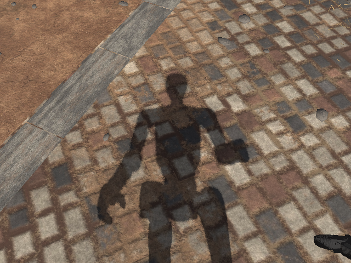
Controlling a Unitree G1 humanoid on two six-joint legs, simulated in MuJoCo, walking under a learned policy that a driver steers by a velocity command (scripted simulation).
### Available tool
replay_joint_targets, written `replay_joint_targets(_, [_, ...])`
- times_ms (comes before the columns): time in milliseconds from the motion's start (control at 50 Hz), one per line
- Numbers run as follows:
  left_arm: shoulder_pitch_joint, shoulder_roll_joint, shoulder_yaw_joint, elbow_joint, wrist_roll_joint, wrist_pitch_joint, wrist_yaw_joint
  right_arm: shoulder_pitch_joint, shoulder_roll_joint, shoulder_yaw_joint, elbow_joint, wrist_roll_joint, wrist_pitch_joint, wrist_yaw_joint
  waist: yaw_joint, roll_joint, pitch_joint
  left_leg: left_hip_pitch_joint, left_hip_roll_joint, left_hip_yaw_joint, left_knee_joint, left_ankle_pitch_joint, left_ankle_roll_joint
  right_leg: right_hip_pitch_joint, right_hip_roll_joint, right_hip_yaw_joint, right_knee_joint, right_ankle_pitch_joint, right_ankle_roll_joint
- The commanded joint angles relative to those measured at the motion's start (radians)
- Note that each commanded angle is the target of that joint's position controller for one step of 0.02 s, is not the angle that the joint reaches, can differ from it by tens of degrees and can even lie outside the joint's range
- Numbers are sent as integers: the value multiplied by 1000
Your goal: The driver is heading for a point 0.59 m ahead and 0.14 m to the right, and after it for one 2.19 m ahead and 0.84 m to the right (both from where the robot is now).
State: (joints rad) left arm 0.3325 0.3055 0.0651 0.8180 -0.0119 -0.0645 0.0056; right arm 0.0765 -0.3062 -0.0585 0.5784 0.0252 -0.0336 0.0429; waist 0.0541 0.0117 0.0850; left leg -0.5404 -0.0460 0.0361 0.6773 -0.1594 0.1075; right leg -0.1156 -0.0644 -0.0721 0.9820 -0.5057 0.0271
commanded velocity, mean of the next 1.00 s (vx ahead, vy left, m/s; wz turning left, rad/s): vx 0.50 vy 0.00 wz -0.34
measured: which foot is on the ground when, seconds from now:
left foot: down 0.00-0.52, up 0.54-0.94, down 0.96-1.00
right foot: up 0.00-0.48, down 0.50-0.96, up 0.98-1.00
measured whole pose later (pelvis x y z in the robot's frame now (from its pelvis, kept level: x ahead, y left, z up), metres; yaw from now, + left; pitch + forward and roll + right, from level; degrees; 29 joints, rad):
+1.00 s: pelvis +0.59 -0.07 +0.01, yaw -26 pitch +2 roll +1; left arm 0.37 0.32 0.08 0.71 -0.02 -0.02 0.01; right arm 0.08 -0.28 -0.03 0.65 -0.01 -0.12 0.01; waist 0.06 -0.02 0.01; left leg -0.47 -0.03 -0.04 0.54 -0.11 0.00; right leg -0.16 0.09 0.23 0.73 -0.52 -0.04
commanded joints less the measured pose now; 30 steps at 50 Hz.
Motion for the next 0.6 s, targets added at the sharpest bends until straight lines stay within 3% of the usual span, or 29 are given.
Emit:
replay_joint_targets(20, [-72, 149, 12, -150, -41, -66, -18, 282, -161, -52, 1, -12, -21, -9, -156, 73, -291, 776, 348, -652, -386, -199, 222, -674, 4, 158, 379, 65, -38])
replay_joint_targets(40, [-82, 129, 6, -137, -26, -65, -8, 211, -134, -42, 1, -13, -28, -10, -110, -15, -207, 613, 309, -529, -384, -71, 184, -627, -48, 146, 298, 139, -39])
replay_joint_targets(60, [-71, 131, 11, -124, -10, -55, -4, 161, -99, -29, -2, -24, -35, -10, -76, 6, -168, 500, 278, -436, -396, 64, 167, -560, -81, 148, 237, 184, -35])
replay_joint_targets(80, [-35, 129, 12, -108, -10, -39, -7, 139, -85, -22, -1, -36, -42, -11, -47, 37, -160, 425, 258, -382, -424, 124, 162, -494, -98, 154, 225, 214, -32])
replay_joint_targets(120, [3, 99, 7, -84, -7, -12, -6, 138, -88, -22, 28, -35, -62, -11, -30, 39, -149, 353, 250, -295, -471, 206, 169, -453, -102, 141, 184, 253, -13])
replay_joint_targets(180, [-75, 75, 1, -101, -3, 6, -1, 164, -100, -25, 74, -38, -76, -19, -50, 26, -77, 343, 231, -178, -524, 240, 145, -539, -100, 149, 62, 399, 9])
replay_joint_targets(240, [-138, 62, -2, -111, -7, -4, -11, 171, -98, -20, 97, -41, -76, -30, -79, 30, -50, 379, 198, -70, -540, 236, 94, -548, -66, 153, -125, 595, 5])
replay_joint_targets(340, [-263, 31, -17, -159, -11, -14, -42, 225, -124, -26, 151, -32, -66, -38, -139, 17, 4, 514, 248, -3, -548, 252, 68, -577, -28, 117, -333, 668, -24])
replay_joint_targets(420, [-319, 30, -20, -216, -6, -17, -74, 252, -142, -35, 180, -21, -31, -49, -142, 20, 4, 684, 300, 22, -439, 479, 58, -638, 6, 61, -391, 487, -70])
replay_joint_targets(460, [-263, 60, -5, -225, -3, -10, -79, 228, -174, -43, 171, -19, -14, -63, -94, 64, -65, 705, 296, 53, -303, 840, 33, -516, 69, -6, -386, 373, -109])
replay_joint_targets(480, [-175, 93, 13, -213, -3, -6, -76, 219, -185, -44, 166, -20, -5, -71, -43, 80, -127, 691, 284, 71, -173, 985, 18, -394, 108, -29, -382, 338, -134])
replay_joint_targets(500, [-26, 144, 41, -184, -6, -4, -66, 203, -181, -41, 160, -18, 0, -78, 43, 61, -207, 597, 251, 105, 33, 966, -14, -165, 137, -19, -446, 402, -173])
replay_joint_targets(520, [126, 229, 68, -162, -8, 7, -46, 225, -140, -21, 138, -37, -13, -82, 99, -57, -323, 351, 199, 116, 346, 615, -53, 157, -23, 228, -456, 451, -245])
replay_joint_targets(540, [94, 277, 76, -182, -17, 2, -41, 315, -22, 17, 102, -49, -44, -59, -2, -309, -433, -95, -52, 15, 723, -349, -130, 501, -266, 813, -562, 321, -464])
replay_joint_targets(560, [116, 188, 51, -188, -12, 1, -40, 240, -121, 0, 101, -24, -84, -36, 71, -168, -483, -210, -1, -180, 783, -371, -106, 546, -262, 867, -645, 227, -438])
replay_joint_targets(580, [85, 150, 41, -190, -2, 0, -36, 142, -142, -3, 63, 13, -103, -25, 76, -109, -344, -255, 47, -171, 744, -300, -89, 443, -228, 708, -658, 251, -387])
replay_joint_targets(600, [23, 144, 38, -197, -2, -3, -36, 107, -121, 4, 47, 2, -113, -27, 27, 8, -224, -245, 88, -152, 635, -240, -86, 278, -186, 602, -674, 358, -358])
Velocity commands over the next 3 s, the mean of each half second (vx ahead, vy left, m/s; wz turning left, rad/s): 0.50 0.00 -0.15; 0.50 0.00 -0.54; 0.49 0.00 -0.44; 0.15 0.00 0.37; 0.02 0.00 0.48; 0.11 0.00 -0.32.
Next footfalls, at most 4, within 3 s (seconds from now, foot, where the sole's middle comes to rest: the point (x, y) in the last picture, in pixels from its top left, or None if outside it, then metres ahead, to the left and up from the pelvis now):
0.50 right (232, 253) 0.45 -0.15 -0.75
0.96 left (198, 172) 0.77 -0.03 -0.75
1.48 right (289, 160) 0.86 -0.41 -0.75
1.96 left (238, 130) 1.00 -0.20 -0.75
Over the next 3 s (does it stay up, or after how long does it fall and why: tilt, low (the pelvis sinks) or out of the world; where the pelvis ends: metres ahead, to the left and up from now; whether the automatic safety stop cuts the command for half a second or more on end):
stays up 0.96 -0.35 0.03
